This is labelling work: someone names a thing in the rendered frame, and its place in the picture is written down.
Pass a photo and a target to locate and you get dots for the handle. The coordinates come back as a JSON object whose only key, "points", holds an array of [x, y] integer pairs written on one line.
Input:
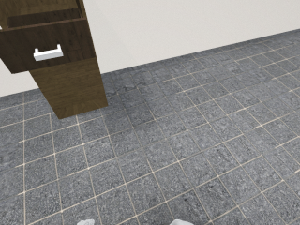
{"points": [[48, 54]]}

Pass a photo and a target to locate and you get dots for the cabinet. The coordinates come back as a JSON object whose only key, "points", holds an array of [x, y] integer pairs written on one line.
{"points": [[71, 88]]}

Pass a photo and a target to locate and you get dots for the drawer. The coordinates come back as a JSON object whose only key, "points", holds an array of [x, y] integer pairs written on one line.
{"points": [[44, 31]]}

